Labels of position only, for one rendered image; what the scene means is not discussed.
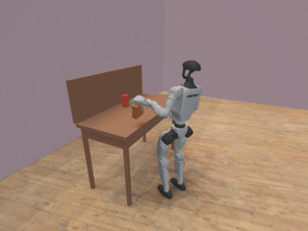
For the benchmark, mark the robot left upper arm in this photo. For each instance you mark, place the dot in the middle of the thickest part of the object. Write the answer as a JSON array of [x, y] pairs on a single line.
[[173, 94]]

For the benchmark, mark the robot left forearm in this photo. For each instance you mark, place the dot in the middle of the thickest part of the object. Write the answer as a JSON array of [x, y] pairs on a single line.
[[158, 110]]

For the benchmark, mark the left robot hand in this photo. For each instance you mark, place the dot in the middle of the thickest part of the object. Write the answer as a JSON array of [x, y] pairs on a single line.
[[138, 100]]

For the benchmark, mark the robot right upper arm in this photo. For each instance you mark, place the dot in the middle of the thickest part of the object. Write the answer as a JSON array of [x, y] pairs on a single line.
[[200, 89]]

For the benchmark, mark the table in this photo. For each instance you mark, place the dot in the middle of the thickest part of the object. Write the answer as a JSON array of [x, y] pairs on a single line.
[[96, 107]]

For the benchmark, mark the humanoid robot head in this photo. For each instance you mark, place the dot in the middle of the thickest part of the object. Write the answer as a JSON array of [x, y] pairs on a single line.
[[191, 66]]

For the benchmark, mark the robot right foot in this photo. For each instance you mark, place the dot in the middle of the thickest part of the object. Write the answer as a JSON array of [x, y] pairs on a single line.
[[181, 186]]

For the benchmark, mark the sponge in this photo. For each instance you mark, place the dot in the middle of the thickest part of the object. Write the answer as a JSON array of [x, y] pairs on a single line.
[[136, 111]]

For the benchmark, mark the right robot hand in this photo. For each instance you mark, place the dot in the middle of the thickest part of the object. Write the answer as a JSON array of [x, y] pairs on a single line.
[[171, 118]]

